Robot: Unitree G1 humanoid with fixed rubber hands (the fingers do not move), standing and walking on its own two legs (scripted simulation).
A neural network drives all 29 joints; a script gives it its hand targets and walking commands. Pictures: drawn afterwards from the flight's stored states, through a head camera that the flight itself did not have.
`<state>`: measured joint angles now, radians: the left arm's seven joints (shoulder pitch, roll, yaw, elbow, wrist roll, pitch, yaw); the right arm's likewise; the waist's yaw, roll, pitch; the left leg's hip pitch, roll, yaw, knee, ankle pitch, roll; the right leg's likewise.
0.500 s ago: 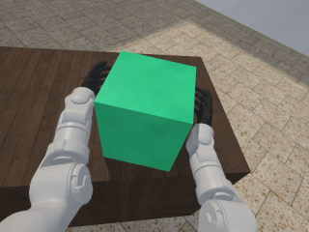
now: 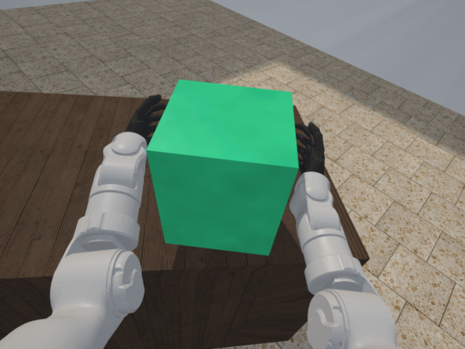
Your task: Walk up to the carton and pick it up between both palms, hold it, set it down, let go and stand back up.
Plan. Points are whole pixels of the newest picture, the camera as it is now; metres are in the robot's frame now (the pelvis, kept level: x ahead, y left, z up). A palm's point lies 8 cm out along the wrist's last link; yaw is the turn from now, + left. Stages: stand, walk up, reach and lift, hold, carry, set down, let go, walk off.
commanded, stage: reach and lift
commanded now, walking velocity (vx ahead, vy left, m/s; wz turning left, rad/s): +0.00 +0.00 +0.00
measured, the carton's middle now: (225, 170) +0.42 -0.03 +0.09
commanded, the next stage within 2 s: none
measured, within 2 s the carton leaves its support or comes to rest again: neither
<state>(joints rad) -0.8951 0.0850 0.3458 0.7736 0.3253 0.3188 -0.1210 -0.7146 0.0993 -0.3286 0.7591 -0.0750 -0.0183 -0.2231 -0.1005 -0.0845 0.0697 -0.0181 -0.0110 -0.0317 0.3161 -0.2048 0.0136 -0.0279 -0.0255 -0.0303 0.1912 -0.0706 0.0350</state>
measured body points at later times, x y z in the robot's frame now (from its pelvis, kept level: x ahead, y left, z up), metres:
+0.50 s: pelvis +0.00 -0.01 +0.00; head -0.03 +0.02 +0.45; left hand +0.42 +0.12 +0.18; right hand +0.38 -0.18 +0.18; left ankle -0.01 +0.10 -0.75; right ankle +0.03 -0.14 -0.75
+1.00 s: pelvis -0.01 -0.02 +0.00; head -0.05 +0.00 +0.45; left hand +0.40 +0.13 +0.21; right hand +0.39 -0.18 +0.21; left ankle -0.01 +0.10 -0.75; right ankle +0.03 -0.14 -0.75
